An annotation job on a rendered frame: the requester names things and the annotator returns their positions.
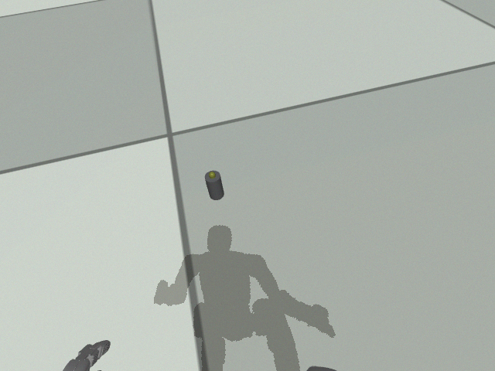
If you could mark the bottle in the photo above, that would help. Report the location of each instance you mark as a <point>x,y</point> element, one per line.
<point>214,185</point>

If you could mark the left robot hand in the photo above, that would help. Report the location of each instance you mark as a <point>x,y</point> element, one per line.
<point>88,356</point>

